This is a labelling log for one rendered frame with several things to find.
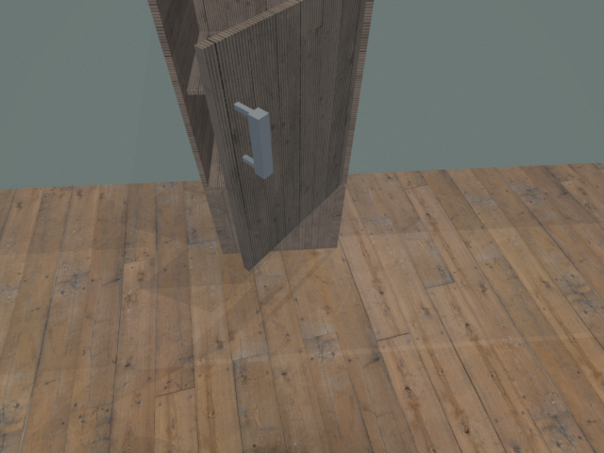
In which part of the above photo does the cupboard door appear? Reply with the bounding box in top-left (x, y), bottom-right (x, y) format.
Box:
top-left (194, 0), bottom-right (366, 271)

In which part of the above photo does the handle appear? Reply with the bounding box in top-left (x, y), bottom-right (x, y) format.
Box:
top-left (234, 102), bottom-right (274, 179)

